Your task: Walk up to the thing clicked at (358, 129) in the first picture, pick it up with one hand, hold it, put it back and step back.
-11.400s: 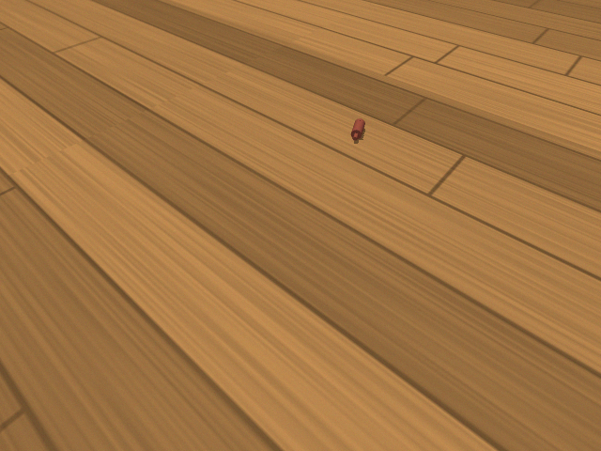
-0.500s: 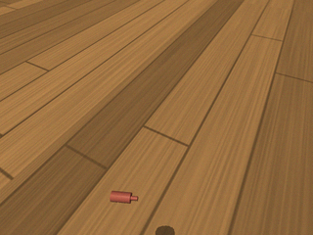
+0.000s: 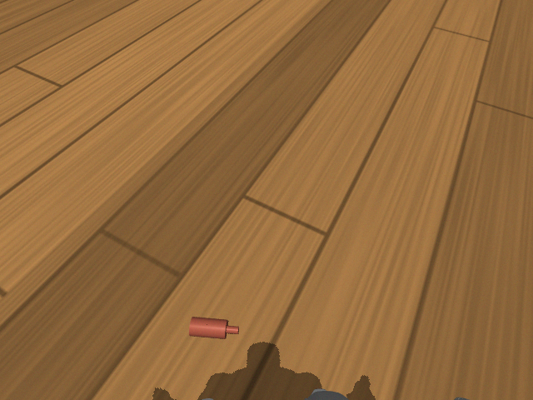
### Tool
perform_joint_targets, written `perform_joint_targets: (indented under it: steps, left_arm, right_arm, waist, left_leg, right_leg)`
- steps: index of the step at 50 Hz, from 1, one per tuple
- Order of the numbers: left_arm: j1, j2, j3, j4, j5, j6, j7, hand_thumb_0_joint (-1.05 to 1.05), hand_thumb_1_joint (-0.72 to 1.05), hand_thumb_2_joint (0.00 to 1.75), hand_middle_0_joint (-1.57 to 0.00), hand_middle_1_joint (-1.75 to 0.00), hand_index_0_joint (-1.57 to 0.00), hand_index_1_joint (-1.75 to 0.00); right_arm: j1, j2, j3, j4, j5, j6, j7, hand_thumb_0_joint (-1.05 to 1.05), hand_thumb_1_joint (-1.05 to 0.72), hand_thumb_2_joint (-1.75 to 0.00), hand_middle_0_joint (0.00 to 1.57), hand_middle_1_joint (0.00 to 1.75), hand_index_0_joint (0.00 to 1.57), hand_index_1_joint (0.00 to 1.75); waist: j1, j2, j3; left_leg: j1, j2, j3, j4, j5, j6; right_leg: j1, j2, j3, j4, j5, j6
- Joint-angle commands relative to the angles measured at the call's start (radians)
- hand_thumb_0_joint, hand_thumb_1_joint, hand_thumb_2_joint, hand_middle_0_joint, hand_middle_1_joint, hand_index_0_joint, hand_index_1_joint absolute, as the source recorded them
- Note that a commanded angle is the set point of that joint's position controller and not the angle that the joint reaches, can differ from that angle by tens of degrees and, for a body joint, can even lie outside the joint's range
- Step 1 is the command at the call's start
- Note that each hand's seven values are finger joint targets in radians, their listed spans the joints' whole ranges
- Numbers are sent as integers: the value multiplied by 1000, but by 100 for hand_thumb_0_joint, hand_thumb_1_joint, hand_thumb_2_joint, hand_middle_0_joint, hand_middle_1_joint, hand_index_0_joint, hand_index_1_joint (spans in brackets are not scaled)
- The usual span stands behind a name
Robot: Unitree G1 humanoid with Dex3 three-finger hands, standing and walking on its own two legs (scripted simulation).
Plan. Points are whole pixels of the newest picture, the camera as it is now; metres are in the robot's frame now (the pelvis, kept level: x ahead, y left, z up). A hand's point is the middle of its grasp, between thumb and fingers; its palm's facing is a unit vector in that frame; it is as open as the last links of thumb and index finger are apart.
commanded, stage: walk up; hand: left
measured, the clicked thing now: (214, 328) +0.43 +0.17 -0.72
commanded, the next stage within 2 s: stand in 1.36 s
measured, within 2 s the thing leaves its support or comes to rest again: neither
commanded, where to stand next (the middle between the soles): +0.05 -0.04 m, yaw +0 degrees
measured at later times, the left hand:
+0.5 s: hand out of the picture +0.10 +0.22 -0.14, palm faces -0.01 -0.94 -0.33, open 7.3 cm
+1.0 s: hand out of the picture +0.07 +0.23 -0.13, palm faces +0.05 -0.95 -0.32, open 7.3 cm
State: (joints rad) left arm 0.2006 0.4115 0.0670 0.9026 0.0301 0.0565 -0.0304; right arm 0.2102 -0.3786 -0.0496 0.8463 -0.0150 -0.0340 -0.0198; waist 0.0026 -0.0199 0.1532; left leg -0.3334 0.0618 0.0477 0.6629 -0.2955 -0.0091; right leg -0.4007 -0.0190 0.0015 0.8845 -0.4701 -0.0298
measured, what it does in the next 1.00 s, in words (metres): steps on the spot: right foot, then left foot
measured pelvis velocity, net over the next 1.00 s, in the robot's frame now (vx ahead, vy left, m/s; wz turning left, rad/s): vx -0.01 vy -0.03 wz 0.03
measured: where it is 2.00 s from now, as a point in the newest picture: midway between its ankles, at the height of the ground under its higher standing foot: outside the picture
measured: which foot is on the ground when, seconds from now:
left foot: down 0.00-0.08, up 0.10-0.30, down 0.32-1.00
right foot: up 0.00-0.04, down 0.06-1.00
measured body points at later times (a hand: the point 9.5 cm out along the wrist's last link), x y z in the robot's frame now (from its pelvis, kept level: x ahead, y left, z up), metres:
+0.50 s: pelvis +0.00 -0.04 +0.00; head +0.03 -0.03 +0.45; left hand +0.10 +0.27 -0.12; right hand +0.09 -0.34 -0.11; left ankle +0.00 +0.10 -0.72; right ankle +0.02 -0.14 -0.72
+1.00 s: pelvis -0.01 -0.03 +0.03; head +0.00 -0.03 +0.48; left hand +0.07 +0.27 -0.11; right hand +0.08 -0.33 -0.10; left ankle +0.00 +0.10 -0.72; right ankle +0.02 -0.14 -0.72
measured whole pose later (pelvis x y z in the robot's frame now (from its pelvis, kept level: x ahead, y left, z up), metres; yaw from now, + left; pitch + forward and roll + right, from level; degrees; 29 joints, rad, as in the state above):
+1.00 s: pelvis -0.01 -0.03 +0.03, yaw +2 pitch -3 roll +0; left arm 0.09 0.35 0.03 1.12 0.01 0.00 -0.02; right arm 0.11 -0.36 0.01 1.11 -0.01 -0.03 0.00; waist 0.01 0.00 0.06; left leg -0.13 0.00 -0.04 0.35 -0.17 -0.01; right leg -0.13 0.00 -0.06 0.34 -0.16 -0.02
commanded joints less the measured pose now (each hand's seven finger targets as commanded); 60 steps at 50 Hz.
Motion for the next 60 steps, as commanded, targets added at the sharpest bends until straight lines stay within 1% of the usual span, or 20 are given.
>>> perform_joint_targets:
  steps: [1, 2, 3, 4, 5, 6, 8, 12, 14, 15, 16, 17, 18, 19, 22, 24, 31, 36, 43, 60]
  left_arm:
    - [111, 156, 60, -66, 0, -25, 5, 0, 90, 90, -20, -30, -20, -30]
    - [132, 172, 69, -59, 5, -37, 10, 0, 90, 90, -20, -30, -20, -30]
    - [114, 238, 84, -73, 15, -50, 16, 0, 90, 90, -20, -30, -20, -30]
    - [44, 293, 88, -118, 14, -62, 19, 0, 90, 90, -20, -30, -20, -30]
    - [35, 314, 82, -120, 11, -64, 19, 0, 90, 90, -20, -30, -20, -30]
    - [20, 270, 72, -128, 3, -65, 23, 0, 90, 90, -20, -30, -20, -30]
    - [-38, 224, 54, -132, 4, -69, 37, 0, 90, 90, -20, -30, -20, -30]
    - [-6, 215, 44, -126, 3, -68, 42, 0, 90, 90, -20, -30, -20, -30]
    - [-21, 218, 38, -122, -15, -66, 41, 0, 90, 90, -20, -30, -20, -30]
    - [-56, 217, 34, -125, -27, -63, 38, 0, 90, 90, -20, -30, -20, -30]
    - [-57, 178, 19, -130, -34, -61, 35, 0, 90, 90, -20, -30, -20, -30]
    - [-54, 133, 6, -125, -39, -57, 30, 0, 90, 90, -20, -30, -20, -30]
    - [-63, 180, 23, -86, -33, -50, 39, 0, 90, 90, -20, -30, -20, -30]
    - [-54, 179, 21, -72, -26, -57, 37, 0, 90, 90, -20, -30, -20, -30]
    - [-80, 196, 23, -43, -25, -81, 26, 0, 90, 90, -20, -30, -20, -30]
    - [-110, 196, 16, -23, -29, -83, 24, 0, 90, 90, -20, -30, -20, -30]
    - [-175, 165, 1, 55, -29, -85, 22, 0, 90, 90, -20, -30, -20, -30]
    - [-190, 154, 0, 95, -31, -86, 21, 0, 90, 90, -20, -30, -20, -30]
    - [-181, 150, 4, 145, -27, -80, 18, 0, 90, 90, -20, -30, -20, -30]
    - [-160, 142, -1, 181, -28, -79, 23, 0, 90, 90, -20, -30, -20, -30]
  right_arm:
    - [-17, -303, -84, -94, 2, 0, -29, 0, -90, -90, 20, 30, 20, 30]
    - [-30, -272, -72, -99, 11, 9, -26, 0, -90, -90, 20, 30, 20, 30]
    - [0, -214, -52, -101, 18, 18, -24, 0, -90, -90, 20, 30, 20, 30]
    - [1, -158, -33, -108, 24, 24, -26, 0, -90, -90, 20, 30, 20, 30]
    - [-47, -215, -51, -90, 17, 30, -40, 0, -90, -90, 20, 30, 20, 30]
    - [-41, -230, -55, -73, 25, 29, -38, 0, -90, -90, 20, 30, 20, 30]
    - [17, -214, -47, -38, 37, 15, -32, 0, -90, -90, 20, 30, 20, 30]
    - [7, -203, -33, -15, 18, 3, -19, 0, -90, -90, 20, 30, 20, 30]
    - [21, -189, -30, -1, 10, -4, -13, 0, -90, -90, 20, 30, 20, 30]
    - [51, -182, -30, 17, 3, -11, -13, 0, -90, -90, 20, 30, 20, 30]
    - [44, -215, -37, 17, -7, -20, -15, 0, -90, -90, 20, 30, 20, 30]
    - [-28, -280, -44, -5, -12, -30, -13, 0, -90, -90, 20, 30, 20, 30]
    - [-76, -322, -49, -9, 4, -28, -5, 0, -90, -90, 20, 30, 20, 30]
    - [-97, -290, -38, -4, 2, -29, 0, 0, -90, -90, 20, 30, 20, 30]
    - [-84, -222, -7, 19, 18, -24, 2, 0, -90, -90, 20, 30, 20, 30]
    - [-87, -201, -1, 48, 16, -16, 4, 0, -90, -90, 20, 30, 20, 30]
    - [-111, -192, 12, 109, 18, -14, 10, 0, -90, -90, 20, 30, 20, 30]
    - [-124, -188, 20, 151, 13, -14, 11, 0, -90, -90, 20, 30, 20, 30]
    - [-157, -192, 17, 186, 7, -14, 12, 0, -90, -90, 20, 30, 20, 30]
    - [-150, -188, 12, 224, 7, -14, 7, 0, -90, -90, 20, 30, 20, 30]
  waist:
    - [29, 161, -223]
    - [52, 116, -214]
    - [43, -88, -178]
    - [17, -211, -145]
    - [47, -165, -179]
    - [36, -109, -152]
    - [0, -109, -178]
    - [28, -146, -190]
    - [9, -125, -200]
    - [-19, -114, -222]
    - [-13, -46, -235]
    - [18, 104, -218]
    - [20, 127, -196]
    - [37, 101, -188]
    - [23, 92, -206]
    - [8, 76, -192]
    - [3, -19, -162]
    - [5, -12, -176]
    - [12, 7, -152]
    - [6, 36, -188]
  left_leg:
    - [65, 218, -181, -28, 447, 195]
    - [-2, 175, -147, 52, 371, 143]
    - [-107, 70, -63, 211, 192, 80]
    - [-248, -81, -10, 322, -285, 26]
    - [-144, -59, -126, 439, -399, 32]
    - [-140, -67, -155, 489, -364, 30]
    - [-148, -66, -155, 437, -287, 27]
    - [-76, -54, -72, 148, -251, 14]
    - [29, -72, -52, -68, -112, 26]
    - [131, -61, -69, -196, 47, 38]
    - [236, 15, -200, -235, 150, 73]
    - [210, 171, -441, -251, 217, 150]
    - [70, 242, -443, -208, 261, 238]
    - [48, 207, -384, -183, 303, 217]
    - [29, 46, -195, -150, 219, 71]
    - [102, 5, -162, -165, 132, 48]
    - [150, 28, -171, -261, 166, 50]
    - [179, 38, -167, -312, 185, 38]
    - [166, 48, -179, -371, 115, 38]
    - [162, 60, -189, -397, 184, 38]
  right_leg:
    - [137, 2, -25, -215, 103, -19]
    - [210, 6, -13, -324, 206, -23]
    - [234, -119, 194, -443, 333, -50]
    - [245, -310, 470, -507, 494, -167]
    - [135, -378, 529, -484, 551, -293]
    - [133, -326, 436, -447, 617, -287]
    - [207, -244, 274, -365, 724, -232]
    - [257, -230, 218, -325, 725, -209]
    - [245, -202, 188, -262, 718, -172]
    - [191, -207, 180, -237, 685, -136]
    - [86, -178, 163, -205, 577, -80]
    - [17, -56, 84, -170, 342, -7]
    - [139, -30, 36, -177, 59, -2]
    - [191, -30, 47, -229, 65, -7]
    - [285, -107, 117, -378, 373, -54]
    - [223, -150, 152, -431, 334, -77]
    - [241, -122, 116, -547, 302, -29]
    - [277, -122, 108, -593, 316, -17]
    - [274, -112, 93, -637, 228, -6]
    - [338, -109, 71, -618, 342, 4]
